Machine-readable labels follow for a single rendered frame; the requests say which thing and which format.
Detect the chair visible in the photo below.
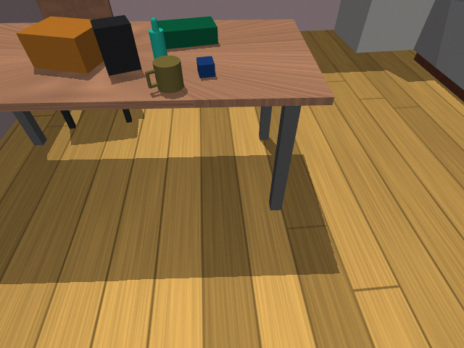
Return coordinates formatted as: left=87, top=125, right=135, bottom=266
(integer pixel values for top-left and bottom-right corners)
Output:
left=36, top=0, right=132, bottom=129

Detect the table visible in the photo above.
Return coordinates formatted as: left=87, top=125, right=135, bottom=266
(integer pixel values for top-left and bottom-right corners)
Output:
left=0, top=19, right=334, bottom=210

